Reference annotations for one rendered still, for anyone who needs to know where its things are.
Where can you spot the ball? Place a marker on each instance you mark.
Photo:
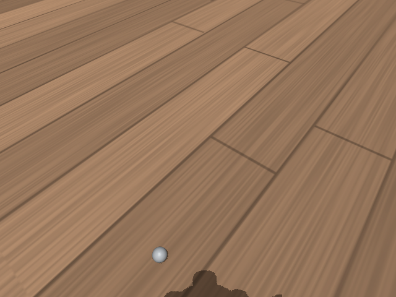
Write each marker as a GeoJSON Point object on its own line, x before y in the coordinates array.
{"type": "Point", "coordinates": [159, 254]}

